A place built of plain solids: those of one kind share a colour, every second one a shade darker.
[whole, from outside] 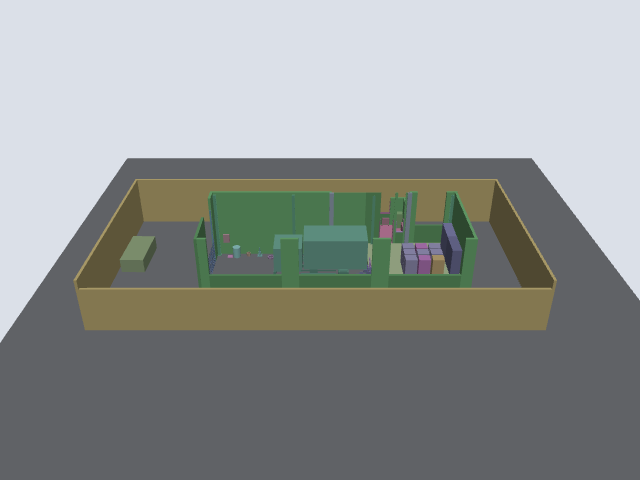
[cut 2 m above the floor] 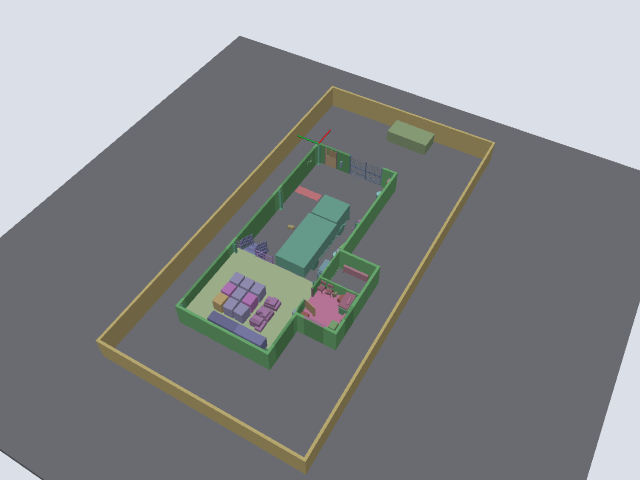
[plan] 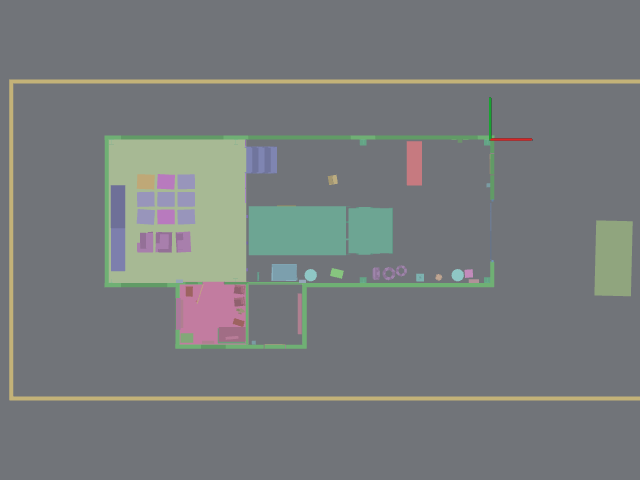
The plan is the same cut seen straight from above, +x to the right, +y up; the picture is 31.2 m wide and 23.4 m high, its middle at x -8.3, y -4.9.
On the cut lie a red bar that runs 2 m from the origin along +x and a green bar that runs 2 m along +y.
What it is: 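A small parcels depot; vehicles drive in at ground level; across the end of the lane the floor is raised to lorry-floor height for loading, with steps set against it and the checker's office on the raised level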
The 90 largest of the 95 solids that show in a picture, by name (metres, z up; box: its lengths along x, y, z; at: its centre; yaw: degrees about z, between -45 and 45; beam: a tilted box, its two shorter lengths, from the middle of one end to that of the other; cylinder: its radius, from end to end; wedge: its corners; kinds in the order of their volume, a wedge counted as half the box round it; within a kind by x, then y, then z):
{
 "yard_bound_1": {"box": [0.2, 15.65, 4.07], "at": [-23.35, -4.9, 1.99]},
 "yard_bound_2": {"box": [31.02, 0.2, 4.07], "at": [-7.94, -12.62, 1.99]},
 "yard_bound_3": {"box": [31.02, 0.2, 3.37], "at": [-7.94, 2.83, 1.64]},
 "yard_bound_4": {"box": [0.2, 15.65, 4.07], "at": [7.47, -4.9, 1.99]},
 "raised_floor_bank_1": {"box": [6.7, 7.0, 1.07], "at": [-15.25, -3.5, 0.48]},
 "wall_1": {"box": [0.2, 7.4, 5.55], "at": [-18.7, -3.5, 2.73]},
 "wall_2": {"box": [0.81, 0.2, 5.55], "at": [-18.4, -7.1, 2.73]},
 "wall_3": {"box": [0.81, 0.2, 5.55], "at": [-18.4, 0.1, 2.73]},
 "wall_4": {"box": [2.26, 0.2, 2.65], "at": [-16.88, -7.1, 1.27]},
 "wall_5": {"box": [5.01, 0.2, 2.65], "at": [-15.5, 0.1, 1.27]},
 "wall_6": {"box": [0.61, 0.2, 5.55], "at": [-15.45, -7.1, 2.73]},
 "wall_7": {"box": [0.2, 0.96, 3.57], "at": [-15.25, -9.72, 1.74]},
 "wall_8": {"box": [0.2, 1.51, 2.07], "at": [-15.25, -8.5, 0.98]},
 "wall_9": {"box": [0.2, 0.76, 3.57], "at": [-15.25, -7.38, 1.74]},
 "wall_10": {"box": [0.37, 0.06, 5.55], "at": [-15.03, -6.97, 2.73]},
 "wall_11": {"box": [1.26, 0.2, 3.57], "at": [-14.72, -10.1, 1.74]},
 "wall_12": {"box": [0.61, 0.06, 2.07], "at": [-14.55, -6.97, 0.98]},
 "wall_13": {"box": [0.21, 0.06, 5.55], "at": [-14.15, -6.97, 2.73]},
 "wall_14": {"box": [1.21, 0.2, 2.17], "at": [-13.5, -10.1, 1.03]},
 "wall_15": {"box": [1.11, 0.06, 2.52], "at": [-12.4, -7.03, 2.26]},
 "wall_16": {"box": [1.21, 0.2, 5.55], "at": [-12.4, 0.1, 2.73]},
 "wall_17": {"box": [1.06, 0.2, 3.57], "at": [-12.38, -10.1, 1.74]},
 "wall_18": {"box": [1.18, 0.06, 5.55], "at": [-12.37, -6.97, 2.73]},
 "wall_19": {"box": [0.06, 3.0, 3.57], "at": [-11.88, -8.5, 1.74]},
 "wall_20": {"box": [0.06, 3.0, 2.55], "at": [-11.82, -8.5, 1.23]},
 "wall_21": {"box": [2.7, 0.06, 2.55], "at": [-10.5, -7.03, 1.23]},
 "wall_22": {"box": [2.82, 0.06, 5.55], "at": [-10.5, -6.97, 2.73]},
 "wall_23": {"box": [2.9, 0.2, 2.55], "at": [-10.4, -10.1, 1.23]},
 "wall_24": {"box": [5.01, 0.2, 2.65], "at": [-9.3, 0.1, 1.27]},
 "wall_25": {"box": [0.2, 3.2, 2.55], "at": [-9.05, -8.6, 1.23]},
 "wall_26": {"box": [1.21, 0.2, 5.55], "at": [-6.2, 0.1, 2.73]},
 "wall_27": {"box": [9.35, 0.2, 5.55], "at": [-4.47, -7.1, 2.73]},
 "wall_28": {"box": [5.01, 0.2, 2.65], "at": [-3.1, 0.1, 1.27]},
 "wall_29": {"box": [0.81, 0.2, 5.55], "at": [-0.2, 0.1, 2.73]},
 "wall_30": {"box": [0.2, 1.26, 5.55], "at": [0.1, -6.58, 2.73]},
 "wall_31": {"box": [0.2, 3.16, 5.55], "at": [0.1, -1.38, 2.73]},
 "box_lorry_1": {"box": [4.75, 2.4, 2.47], "at": [-9.4, -4.45, 2.12]},
 "box_lorry_2": {"box": [2.13, 2.2, 2.0], "at": [-5.84, -4.45, 1.62]},
 "box_lorry_3": {"box": [0.2, 2.24, 0.28], "at": [-4.84, -4.45, 0.5]},
 "raised_floor_office_1": {"box": [3.43, 3.13, 1.07], "at": [-13.5, -8.5, 0.48]},
 "beyond_skip_1": {"box": [1.78, 3.66, 1.09], "at": [6.01, -5.79, 0.75], "yaw": -1.4},
 "longspan_1": {"box": [0.7, 2.1, 2.17], "at": [-18.15, -5.38, 2.06]},
 "longspan_2": {"box": [0.7, 2.1, 2.18], "at": [-18.15, -3.28, 2.06]},
 "roll_cage_1": {"box": [0.85, 0.72, 1.7], "at": [-16.79, -3.77, 1.82], "yaw": -4.0},
 "roll_cage_2": {"box": [0.85, 0.72, 1.7], "at": [-16.79, -2.92, 1.82], "yaw": 1.3},
 "roll_cage_3": {"box": [0.85, 0.72, 1.7], "at": [-15.81, -2.92, 1.82], "yaw": -0.6},
 "roll_cage_4": {"box": [0.85, 0.72, 1.7], "at": [-14.82, -3.77, 1.82], "yaw": 2.3},
 "roll_cage_5": {"box": [0.85, 0.72, 1.7], "at": [-14.82, -2.92, 1.82], "yaw": 0.6},
 "roll_cage_6": {"box": [0.85, 0.72, 1.7], "at": [-14.82, -2.06, 1.82], "yaw": 1.0},
 "roll_cage_sacks_1": {"box": [0.85, 0.72, 1.7], "at": [-15.81, -3.77, 1.82], "yaw": 0.8},
 "roll_cage_sacks_2": {"box": [0.85, 0.72, 1.7], "at": [-15.81, -2.06, 1.82], "yaw": -2.9},
 "door_landing_1": {"box": [0.32, 1.32, 0.9], "at": [-11.76, -1.0, 0.4]},
 "door_landing_2": {"box": [0.32, 1.32, 0.73], "at": [-11.46, -1.0, 0.32]},
 "door_landing_3": {"box": [0.32, 1.32, 0.56], "at": [-11.16, -1.0, 0.23]},
 "door_landing_4": {"box": [0.32, 1.32, 0.39], "at": [-10.86, -1.0, 0.14]},
 "door_landing_5": {"box": [0.32, 1.32, 0.22], "at": [-10.56, -1.0, 0.06]},
 "roll_cage_empty_1": {"box": [0.85, 0.72, 1.7], "at": [-16.79, -2.06, 1.82], "yaw": -2.3},
 "parcel_heap_1": {"box": [0.29, 0.78, 0.27], "at": [-16.93, -4.93, 1.47], "yaw": 0.7},
 "parcel_heap_2": {"box": [0.32, 0.75, 0.25], "at": [-16.62, -4.93, 1.46], "yaw": 0.7},
 "parcel_heap_3": {"box": [0.79, 0.99, 0.39], "at": [-15.91, -5.01, 1.17], "yaw": -1.1},
 "parcel_heap_4": {"box": [0.43, 0.72, 0.2], "at": [-15.89, -4.98, 1.48], "yaw": -1.1},
 "parcel_heap_5": {"box": [0.06, 0.99, 0.35], "at": [-15.29, -5.02, 1.15], "yaw": 2.9},
 "parcel_heap_6": {"box": [0.3, 0.77, 0.2], "at": [-15.11, -4.97, 1.45], "yaw": 2.9},
 "parcel_heap_7": {"box": [0.61, 0.43, 0.23], "at": [-14.95, -5.12, 1.47], "yaw": 2.9},
 "parcel_heap_8": {"box": [0.65, 0.99, 0.37], "at": [-14.93, -5.0, 1.15], "yaw": 2.9},
 "pallet_stack_1": {"box": [1.15, 0.77, 0.86], "at": [-10.03, -6.47, 0.38]},
 "pier_1": {"box": [0.34, 0.17, 5.55], "at": [-15.15, -6.92, 2.73]},
 "pier_2": {"box": [0.34, 0.17, 5.55], "at": [-9.15, -6.92, 2.73]},
 "drum_1": {"cylinder": 0.3, "from": [-8.75, -6.62, 0.0], "to": [-8.75, -6.62, 0.87]},
 "drum_2": {"cylinder": 0.3, "from": [-1.58, -6.62, 0.0], "to": [-1.58, -6.62, 0.87]},
 "radiator_1": {"box": [0.14, 1.38, 0.6], "at": [-15.03, -8.5, 1.43]},
 "radiator_2": {"box": [0.6, 0.14, 0.6], "at": [-13.75, -9.88, 1.43]},
 "radiator_3": {"box": [0.19, 1.98, 0.66], "at": [-9.29, -8.5, 0.44]},
 "filing_tall_1": {"box": [0.62, 0.47, 1.37], "at": [-14.79, -9.68, 1.66]},
 "box_cardboard_1": {"box": [0.35, 0.49, 0.39], "at": [-14.67, -7.41, 1.17], "yaw": -1.0},
 "box_cardboard_2": {"box": [0.54, 0.3, 0.45], "at": [-12.26, -8.92, 1.19], "yaw": -16.9},
 "door_leaf_1": {"box": [0.044, 0.99, 1.23], "at": [-14.14, -7.53, 1.58], "yaw": -17.2},
 "door_leaf_2": {"box": [0.044, 0.74, 0.68], "at": [0.0, -1.33, 1.52]},
 "door_leaf_3": {"box": [0.044, 1.0, 1.23], "at": [0.0, -1.2, 0.56]},
 "trench_plates_1": {"box": [0.75, 2.16, 0.07], "at": [-3.7, -1.17, -0.01]},
 "desk_load_drowned_1": {"box": [1.3, 0.72, 0.12], "at": [-12.59, -9.5, 1.82]},
 "carton_1": {"box": [0.6, 0.4, 0.45], "at": [-7.47, -6.53, 0.17], "yaw": -13.2},
 "desk_works_1": {"box": [1.35, 0.75, 0.07], "at": [-12.62, -9.57, 1.72]},
 "steel_column_1": {"box": [0.22, 0.014, 5.35], "at": [-18.46, -6.78, 2.62]},
 "steel_column_2": {"box": [0.22, 0.014, 5.35], "at": [-12.4, -6.78, 2.62]},
 "steel_column_3": {"box": [0.22, 0.014, 5.35], "at": [-6.2, -6.78, 2.62]},
 "steel_column_4": {"box": [0.22, 0.014, 5.35], "at": [-0.14, -6.78, 2.62]},
 "distribution_board_1": {"box": [0.5, 0.18, 0.7], "at": [-0.8, -6.91, 1.5]},
 "roller_shutter_1": {"box": [0.1, 0.11, 4.55], "at": [0.11, -5.93, 2.23]},
 "drip_tray_1": {"box": [0.4, 0.4, 0.1], "at": [-1.04, -6.54, 0.0], "yaw": 4.1}
}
